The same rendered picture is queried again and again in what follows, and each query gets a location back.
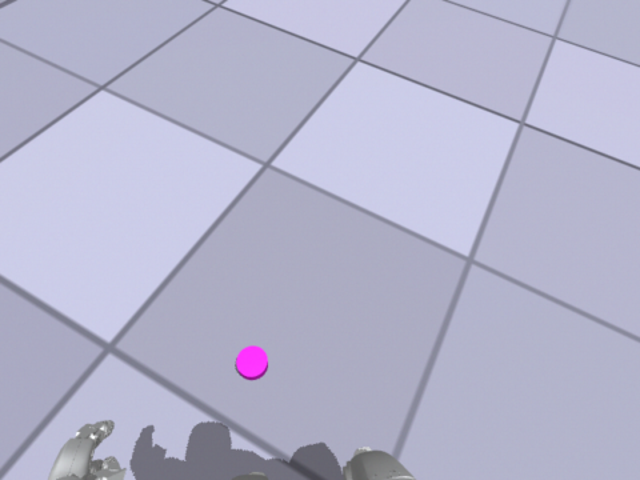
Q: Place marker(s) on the left robot hand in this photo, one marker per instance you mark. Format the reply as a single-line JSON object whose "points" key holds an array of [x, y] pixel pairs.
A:
{"points": [[75, 457]]}

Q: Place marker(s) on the tin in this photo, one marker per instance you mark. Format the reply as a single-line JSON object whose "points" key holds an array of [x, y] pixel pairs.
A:
{"points": [[252, 362]]}

